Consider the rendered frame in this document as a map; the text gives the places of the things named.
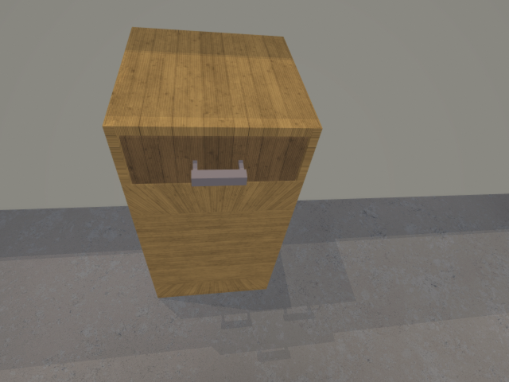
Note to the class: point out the handle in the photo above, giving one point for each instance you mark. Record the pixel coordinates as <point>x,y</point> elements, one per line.
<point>218,177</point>

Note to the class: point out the cabinet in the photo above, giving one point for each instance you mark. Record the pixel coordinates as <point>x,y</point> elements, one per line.
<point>209,239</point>

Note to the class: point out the drawer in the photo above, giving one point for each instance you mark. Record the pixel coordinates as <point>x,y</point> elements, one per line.
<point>168,159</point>

